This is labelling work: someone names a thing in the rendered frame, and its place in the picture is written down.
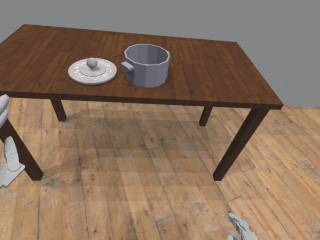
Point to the pot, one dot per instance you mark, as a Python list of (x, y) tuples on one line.
[(146, 65)]

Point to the knob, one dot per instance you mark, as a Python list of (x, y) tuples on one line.
[(91, 62)]

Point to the table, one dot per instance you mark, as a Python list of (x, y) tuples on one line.
[(35, 59)]

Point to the lid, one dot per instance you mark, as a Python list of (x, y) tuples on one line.
[(103, 72)]

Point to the robot right hand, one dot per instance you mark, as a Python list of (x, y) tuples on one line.
[(242, 228)]

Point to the robot left hand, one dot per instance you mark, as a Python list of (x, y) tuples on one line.
[(10, 171)]

